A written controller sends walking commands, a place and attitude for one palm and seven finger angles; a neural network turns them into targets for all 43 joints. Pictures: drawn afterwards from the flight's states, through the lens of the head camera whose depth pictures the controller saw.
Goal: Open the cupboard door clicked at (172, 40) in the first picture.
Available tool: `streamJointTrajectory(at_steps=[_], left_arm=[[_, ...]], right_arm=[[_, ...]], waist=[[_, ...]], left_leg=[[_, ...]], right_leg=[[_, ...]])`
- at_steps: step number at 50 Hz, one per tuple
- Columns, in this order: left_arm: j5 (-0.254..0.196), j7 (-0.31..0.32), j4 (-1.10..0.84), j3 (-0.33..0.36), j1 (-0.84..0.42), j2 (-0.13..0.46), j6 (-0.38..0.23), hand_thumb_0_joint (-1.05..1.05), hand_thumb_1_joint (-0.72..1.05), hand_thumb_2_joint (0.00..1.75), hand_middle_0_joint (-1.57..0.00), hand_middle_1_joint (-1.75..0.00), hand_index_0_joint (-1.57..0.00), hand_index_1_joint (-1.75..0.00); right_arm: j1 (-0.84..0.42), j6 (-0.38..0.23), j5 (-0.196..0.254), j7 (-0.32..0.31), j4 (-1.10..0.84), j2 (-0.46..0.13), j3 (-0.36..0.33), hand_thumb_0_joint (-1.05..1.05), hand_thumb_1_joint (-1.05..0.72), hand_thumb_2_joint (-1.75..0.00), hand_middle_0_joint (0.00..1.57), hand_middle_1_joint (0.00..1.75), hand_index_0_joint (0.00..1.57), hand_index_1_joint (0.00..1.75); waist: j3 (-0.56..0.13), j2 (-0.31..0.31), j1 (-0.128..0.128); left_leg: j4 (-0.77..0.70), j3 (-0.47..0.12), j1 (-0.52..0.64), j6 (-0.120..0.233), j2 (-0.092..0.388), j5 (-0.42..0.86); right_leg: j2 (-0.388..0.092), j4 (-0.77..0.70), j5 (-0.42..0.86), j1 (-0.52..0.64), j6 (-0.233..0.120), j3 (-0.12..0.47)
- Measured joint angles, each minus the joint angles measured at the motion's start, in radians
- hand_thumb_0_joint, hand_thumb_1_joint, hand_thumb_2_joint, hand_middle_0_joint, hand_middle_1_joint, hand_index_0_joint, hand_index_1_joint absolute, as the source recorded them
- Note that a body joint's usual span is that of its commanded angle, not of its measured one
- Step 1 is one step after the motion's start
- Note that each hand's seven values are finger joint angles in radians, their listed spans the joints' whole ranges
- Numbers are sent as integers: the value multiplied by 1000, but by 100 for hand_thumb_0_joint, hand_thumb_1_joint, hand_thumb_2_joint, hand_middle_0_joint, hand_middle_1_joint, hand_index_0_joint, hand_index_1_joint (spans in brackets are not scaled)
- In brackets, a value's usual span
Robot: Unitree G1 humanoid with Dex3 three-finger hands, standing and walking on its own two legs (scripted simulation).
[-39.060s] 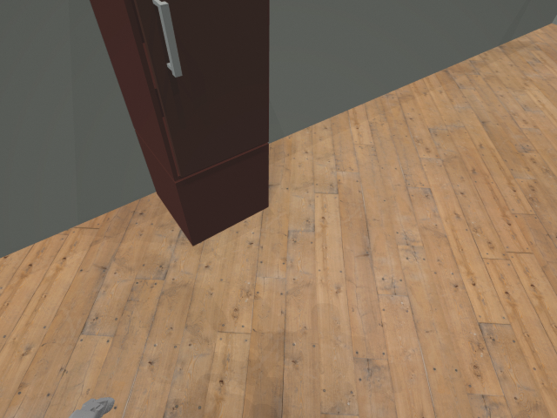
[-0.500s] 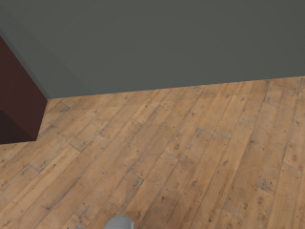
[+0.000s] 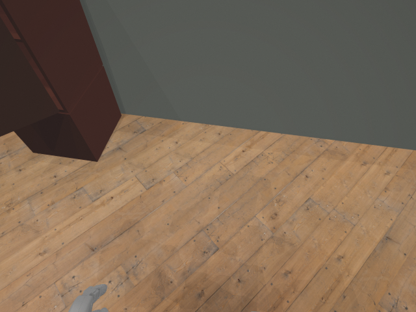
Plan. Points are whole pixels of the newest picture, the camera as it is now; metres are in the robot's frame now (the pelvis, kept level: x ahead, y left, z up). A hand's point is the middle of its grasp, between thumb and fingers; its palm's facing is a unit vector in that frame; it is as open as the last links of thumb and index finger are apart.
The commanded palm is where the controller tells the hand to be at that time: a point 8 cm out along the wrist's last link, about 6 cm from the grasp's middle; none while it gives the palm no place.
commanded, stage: turn to face it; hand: left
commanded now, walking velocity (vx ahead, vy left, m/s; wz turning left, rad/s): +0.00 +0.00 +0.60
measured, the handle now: out of the picture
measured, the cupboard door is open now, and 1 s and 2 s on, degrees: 47 47 47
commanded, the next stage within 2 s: take the last steps up to it in 0.90 s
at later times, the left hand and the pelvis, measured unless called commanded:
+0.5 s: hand out of the picture -0.02 +0.23 -0.19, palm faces +0.34 -0.91 -0.24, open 7.4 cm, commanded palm none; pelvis +0.00 +0.01 -0.01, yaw +19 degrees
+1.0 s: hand out of the picture -0.02 +0.16 -0.15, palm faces +0.51 -0.83 -0.25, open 7.3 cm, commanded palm none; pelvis +0.03 -0.03 +0.01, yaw +30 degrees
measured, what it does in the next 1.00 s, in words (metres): steps on the spot, turning left: right foot, then left foot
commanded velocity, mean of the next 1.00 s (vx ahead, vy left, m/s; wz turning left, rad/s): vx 0.01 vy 0.00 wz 0.43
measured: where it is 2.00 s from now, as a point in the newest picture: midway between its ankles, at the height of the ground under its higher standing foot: (166, 310)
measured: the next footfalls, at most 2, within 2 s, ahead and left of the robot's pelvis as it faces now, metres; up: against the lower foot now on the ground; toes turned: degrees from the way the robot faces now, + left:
right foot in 0.04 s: +0.04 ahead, -0.14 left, +0.00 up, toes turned +0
left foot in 0.42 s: +0.01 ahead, +0.13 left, +0.00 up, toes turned +21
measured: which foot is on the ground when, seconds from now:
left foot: down 0.00-0.04, up 0.06-0.40, down 0.42-0.80, up 0.82-1.00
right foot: up 0.00-0.02, down 0.04-0.40, up 0.42-0.78, down 0.80-1.00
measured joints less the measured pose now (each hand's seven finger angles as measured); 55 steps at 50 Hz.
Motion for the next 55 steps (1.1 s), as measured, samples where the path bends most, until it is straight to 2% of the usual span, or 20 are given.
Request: streamJointTrajectory(at_steps=[2,4,7,9,13,17,20,21,23,25,28,34,37,39,40,42,45,47,50,55], left_arm=[[1,1,-14,-5,6,-4,-17,0,90,90,-20,-30,-19,-30],[9,8,-13,-13,7,-26,-30,0,90,90,-20,-30,-19,-30],[8,12,-7,-29,31,-53,-28,0,90,90,-20,-30,-20,-30],[7,13,2,-33,46,-62,-24,0,90,90,-20,-30,-20,-30],[10,11,17,-37,66,-67,-30,0,90,90,-20,-30,-20,-30],[15,8,22,-29,80,-52,-36,0,91,90,-21,-30,-20,-30],[11,2,30,-19,105,-31,-31,0,91,90,-21,-30,-20,-30],[6,-1,33,-14,112,-22,-24,0,91,90,-21,-30,-20,-30],[4,3,51,-4,100,6,6,0,91,90,-21,-30,-20,-30],[5,8,63,6,87,24,24,0,91,90,-20,-30,-20,-30],[6,4,64,12,65,30,26,1,91,90,-20,-30,-19,-30],[3,-1,37,3,36,12,11,0,91,90,-20,-30,-19,-30],[1,-1,29,-4,30,-4,3,0,91,90,-20,-30,-19,-30],[0,-1,23,-10,36,-13,-10,0,91,90,-20,-30,-19,-30],[3,0,21,-12,43,-18,-22,0,91,90,-20,-30,-19,-30],[10,4,31,-22,49,-45,-34,0,90,90,-20,-30,-19,-30],[10,10,43,-34,74,-74,-38,0,90,90,-20,-30,-20,-30],[8,10,53,-39,92,-84,-40,0,90,90,-20,-30,-20,-30],[11,17,70,-34,110,-84,-41,0,91,90,-20,-30,-20,-30],[17,8,98,-26,135,-67,-52,0,92,90,-21,-30,-20,-30]], right_arm=[[13,8,7,2,0,-7,-8,0,-90,-90,21,30,20,30],[4,19,11,4,10,-25,-22,0,-90,-90,21,30,20,30],[-3,34,6,15,20,-47,-36,0,-90,-90,20,30,20,30],[-6,38,6,21,22,-50,-38,0,-91,-90,20,30,20,30],[-14,38,11,25,21,-43,-32,0,-91,-90,20,30,20,30],[-40,32,15,26,18,-39,-21,0,-91,-90,20,30,20,30],[-59,15,15,28,-1,-42,-14,0,-91,-90,20,30,20,30],[-63,3,12,27,-10,-44,-15,0,-91,-90,20,30,20,30],[-77,-13,9,19,-17,-28,-10,0,-91,-90,20,30,20,30],[-74,-22,5,10,-25,-14,-1,0,-91,-90,20,30,20,30],[-67,-23,2,-5,-26,-5,8,0,-91,-90,20,30,20,30],[-50,-18,-1,-8,-11,4,16,0,-90,-90,21,30,20,30],[-41,-8,-3,-6,-3,6,14,0,-90,-90,21,30,20,30],[-32,-4,2,-5,2,6,11,0,-90,-90,21,30,20,30],[-26,-1,7,-3,3,4,9,0,-90,-90,21,30,20,30],[-31,9,12,-2,16,-11,-2,0,-90,-90,21,30,20,30],[-33,23,11,2,35,-23,-13,0,-90,-90,20,30,20,30],[-34,26,12,5,45,-24,-14,0,-91,-90,20,30,20,30],[-35,26,15,7,56,-17,-13,0,-91,-90,20,30,20,30],[-43,15,16,8,74,-7,-3,0,-91,-90,20,30,20,30]], waist=[[-10,2,0],[4,25,1],[10,35,-7],[11,23,-13],[21,-19,-12],[36,-50,14],[31,-59,24],[22,-56,21],[26,-80,27],[20,-84,30],[14,-66,32],[6,-25,29],[2,-9,22],[-5,-4,21],[-12,-3,24],[-3,25,23],[3,28,19],[5,16,16],[9,-9,17],[13,-37,43]], left_leg=[[49,-19,-33,-15,-17,-20],[224,-16,-94,-27,-22,-180],[530,36,-187,-43,-13,-211],[618,70,-208,-59,9,-185],[508,117,-160,-79,46,-198],[284,155,-71,-72,56,-217],[84,175,15,-51,49,-91],[64,162,13,-21,46,-23],[118,153,-13,18,27,-66],[108,135,-11,28,22,-92],[47,104,9,19,20,-59],[-19,51,34,13,15,-16],[-7,29,27,-2,11,-20],[24,17,11,-15,3,-36],[58,16,-8,-19,-2,-53],[228,10,-62,-24,-6,-203],[494,42,-135,-36,-9,-243],[572,63,-155,-47,2,-217],[521,86,-133,-58,22,-210],[277,125,-36,-55,35,-229]], right_leg=[[4,-160,87,69,-26,-8],[2,-142,97,70,-64,-33],[-19,-172,84,106,-74,-74],[-35,-205,94,130,-72,-97],[-72,-236,101,160,-67,-146],[-110,-193,69,158,-50,-194],[-138,-102,16,130,-26,-225],[-142,-29,-15,98,-14,-217],[-127,166,-137,17,-3,-127],[-95,303,-151,-49,0,-74],[-65,368,-87,-103,2,-36],[-31,199,-57,-77,2,-12],[-10,62,-31,-18,-5,-19],[1,-86,54,51,-11,-28],[1,-141,63,76,-43,-30],[6,-121,47,78,-85,-50],[-10,-159,60,116,-95,-73],[-20,-198,78,141,-93,-86],[-34,-237,92,167,-91,-106],[-55,-238,82,181,-78,-138]])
